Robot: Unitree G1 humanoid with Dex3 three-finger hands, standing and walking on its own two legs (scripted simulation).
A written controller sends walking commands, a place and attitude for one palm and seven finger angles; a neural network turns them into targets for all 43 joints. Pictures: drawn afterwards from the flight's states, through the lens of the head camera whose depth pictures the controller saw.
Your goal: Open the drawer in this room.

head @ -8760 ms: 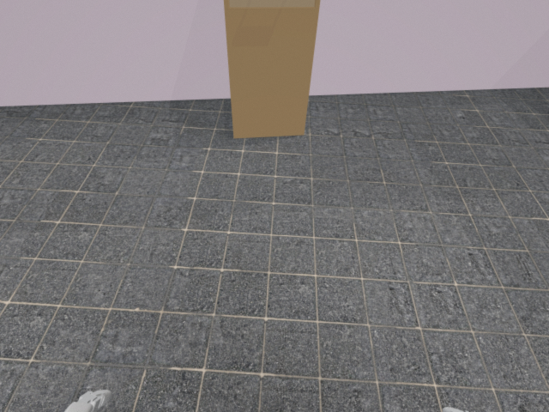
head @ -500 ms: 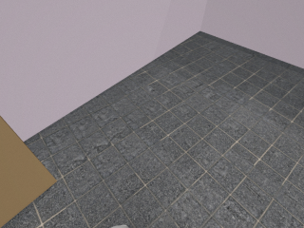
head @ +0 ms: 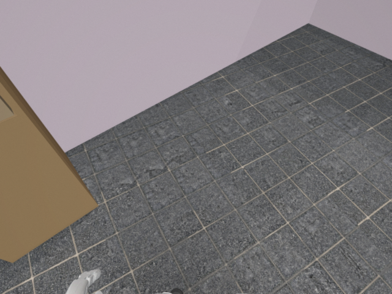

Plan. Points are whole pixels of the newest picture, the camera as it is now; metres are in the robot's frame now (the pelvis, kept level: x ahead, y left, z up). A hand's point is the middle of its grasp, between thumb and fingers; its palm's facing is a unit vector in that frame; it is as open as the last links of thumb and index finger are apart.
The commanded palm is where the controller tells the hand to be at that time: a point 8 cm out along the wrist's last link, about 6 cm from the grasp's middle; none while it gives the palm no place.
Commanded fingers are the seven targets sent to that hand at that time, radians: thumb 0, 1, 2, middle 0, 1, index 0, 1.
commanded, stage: turn to face it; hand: left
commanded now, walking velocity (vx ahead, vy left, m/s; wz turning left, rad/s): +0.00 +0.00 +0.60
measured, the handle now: out of the picture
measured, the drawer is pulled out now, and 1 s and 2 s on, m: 0.00 0.00 0.00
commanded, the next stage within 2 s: take the last steps up to it in 1.04 s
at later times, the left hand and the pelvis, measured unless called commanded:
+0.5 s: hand out of the picture -0.05 +0.15 -0.16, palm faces +0.35 -0.89 -0.28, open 7.4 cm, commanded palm none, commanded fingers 0.00 0.90 0.90 -0.20 -0.30 -0.20 -0.30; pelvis -0.02 -0.05 +0.00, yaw +20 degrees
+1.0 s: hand out of the picture -0.04 +0.19 -0.16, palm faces +0.52 -0.81 -0.27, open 7.4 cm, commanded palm none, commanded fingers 0.00 0.90 0.90 -0.20 -0.30 -0.20 -0.30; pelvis -0.01 -0.04 +0.00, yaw +31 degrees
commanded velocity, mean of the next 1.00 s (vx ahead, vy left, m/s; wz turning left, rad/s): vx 0.00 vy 0.00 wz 0.47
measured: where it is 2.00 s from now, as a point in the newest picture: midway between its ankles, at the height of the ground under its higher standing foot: outside the picture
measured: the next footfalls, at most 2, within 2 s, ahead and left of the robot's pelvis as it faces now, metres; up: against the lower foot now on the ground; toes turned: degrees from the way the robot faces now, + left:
right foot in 0.08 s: +0.02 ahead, -0.14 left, +0.00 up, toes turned +3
left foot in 0.60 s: -0.05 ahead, +0.09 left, +0.00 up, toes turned +29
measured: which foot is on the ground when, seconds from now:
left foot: down 0.00-0.08, up 0.10-0.58, down 0.60-1.00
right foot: up 0.00-0.06, down 0.08-0.60, up 0.62-1.00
